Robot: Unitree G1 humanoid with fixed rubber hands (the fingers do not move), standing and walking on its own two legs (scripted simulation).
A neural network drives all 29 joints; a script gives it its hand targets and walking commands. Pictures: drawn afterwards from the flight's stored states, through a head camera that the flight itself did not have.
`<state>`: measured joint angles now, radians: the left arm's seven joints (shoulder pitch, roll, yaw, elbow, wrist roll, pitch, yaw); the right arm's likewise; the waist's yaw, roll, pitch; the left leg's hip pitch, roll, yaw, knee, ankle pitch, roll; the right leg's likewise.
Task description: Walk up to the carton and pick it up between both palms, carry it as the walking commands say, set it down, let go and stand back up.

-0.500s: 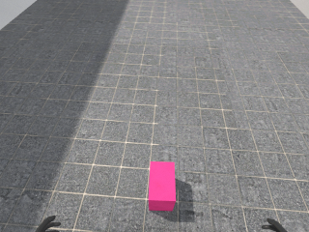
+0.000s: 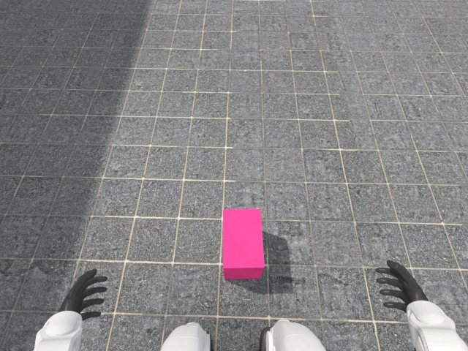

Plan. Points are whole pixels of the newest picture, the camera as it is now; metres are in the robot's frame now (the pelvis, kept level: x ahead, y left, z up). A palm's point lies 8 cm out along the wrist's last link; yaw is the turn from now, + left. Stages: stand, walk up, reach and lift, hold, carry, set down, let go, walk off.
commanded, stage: reach and lift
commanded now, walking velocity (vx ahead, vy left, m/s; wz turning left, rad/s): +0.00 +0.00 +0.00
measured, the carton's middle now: (242, 245) +0.45 -0.02 -0.65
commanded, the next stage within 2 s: none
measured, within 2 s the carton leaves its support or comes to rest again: neither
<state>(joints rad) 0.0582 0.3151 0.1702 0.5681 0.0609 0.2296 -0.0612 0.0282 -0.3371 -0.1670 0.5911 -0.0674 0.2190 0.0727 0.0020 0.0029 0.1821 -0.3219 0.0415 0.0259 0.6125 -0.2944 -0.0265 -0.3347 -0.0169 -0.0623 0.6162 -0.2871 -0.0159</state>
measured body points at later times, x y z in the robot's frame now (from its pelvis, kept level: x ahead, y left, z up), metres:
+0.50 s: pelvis -0.02 +0.01 -0.04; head +0.15 +0.01 +0.37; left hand +0.29 +0.24 -0.15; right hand +0.29 -0.25 -0.15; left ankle +0.02 +0.13 -0.73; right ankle +0.02 -0.11 -0.73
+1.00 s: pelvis -0.06 +0.00 -0.09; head +0.22 -0.01 +0.27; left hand +0.43 +0.17 -0.19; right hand +0.42 -0.19 -0.20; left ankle +0.02 +0.13 -0.73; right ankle +0.02 -0.11 -0.73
